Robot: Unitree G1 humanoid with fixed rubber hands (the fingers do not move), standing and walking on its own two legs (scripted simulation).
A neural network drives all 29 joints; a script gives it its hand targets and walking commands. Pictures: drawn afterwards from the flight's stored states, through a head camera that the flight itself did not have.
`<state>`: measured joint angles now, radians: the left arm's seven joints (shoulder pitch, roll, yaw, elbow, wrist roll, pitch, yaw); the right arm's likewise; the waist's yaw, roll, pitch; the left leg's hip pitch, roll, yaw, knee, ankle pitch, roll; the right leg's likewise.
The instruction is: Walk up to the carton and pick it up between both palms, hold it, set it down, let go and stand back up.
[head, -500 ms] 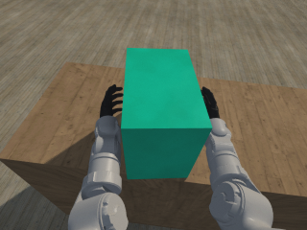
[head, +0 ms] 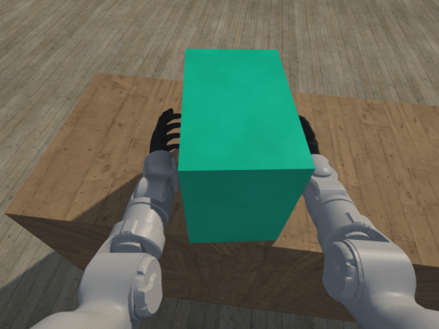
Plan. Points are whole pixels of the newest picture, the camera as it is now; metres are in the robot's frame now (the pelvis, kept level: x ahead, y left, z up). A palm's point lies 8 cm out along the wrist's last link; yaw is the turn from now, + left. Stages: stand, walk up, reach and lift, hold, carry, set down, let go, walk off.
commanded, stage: set down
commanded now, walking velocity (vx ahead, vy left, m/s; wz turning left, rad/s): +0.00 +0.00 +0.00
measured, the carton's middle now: (232, 147) +0.46 +0.06 +0.06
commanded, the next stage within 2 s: none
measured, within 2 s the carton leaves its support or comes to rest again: neither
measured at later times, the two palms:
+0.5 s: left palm (153, 126) +0.42 +0.20 +0.13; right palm (352, 122) +0.49 -0.14 +0.14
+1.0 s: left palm (136, 92) +0.42 +0.22 +0.20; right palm (353, 89) +0.49 -0.12 +0.20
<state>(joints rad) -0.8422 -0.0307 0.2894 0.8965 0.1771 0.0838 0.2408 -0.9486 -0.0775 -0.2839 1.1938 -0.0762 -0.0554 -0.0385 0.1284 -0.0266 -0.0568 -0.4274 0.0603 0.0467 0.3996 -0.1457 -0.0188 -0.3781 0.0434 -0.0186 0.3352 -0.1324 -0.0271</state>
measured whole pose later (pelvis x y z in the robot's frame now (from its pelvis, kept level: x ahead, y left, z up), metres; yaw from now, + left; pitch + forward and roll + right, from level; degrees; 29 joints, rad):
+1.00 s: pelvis +0.00 -0.02 +0.00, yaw +3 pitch +10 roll -1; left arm -1.02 0.23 0.11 0.63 -0.19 0.55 0.22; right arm -1.16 -0.35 0.09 0.99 0.44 0.32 -0.13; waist 0.12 0.00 -0.10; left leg -0.45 0.08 -0.01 0.40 -0.13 -0.06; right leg -0.39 0.06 -0.07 0.34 -0.14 -0.06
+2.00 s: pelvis -0.01 -0.03 +0.00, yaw +1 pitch +0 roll +1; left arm -0.34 0.10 0.18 -0.07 -0.09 0.72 0.16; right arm -0.50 -0.31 0.09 0.36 0.41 0.32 -0.09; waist 0.05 -0.03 0.04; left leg -0.21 0.06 0.03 0.34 -0.13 -0.05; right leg -0.21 0.04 -0.03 0.39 -0.18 -0.06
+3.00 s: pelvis +0.01 -0.02 +0.00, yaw +0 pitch -3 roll +1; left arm 0.28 0.07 -0.03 0.00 -0.05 0.11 0.18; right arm 0.29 -0.22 0.04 0.12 0.22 -0.07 0.03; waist 0.07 -0.04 0.06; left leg -0.11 0.05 0.05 0.29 -0.14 -0.03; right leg -0.12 0.03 -0.01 0.36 -0.20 -0.05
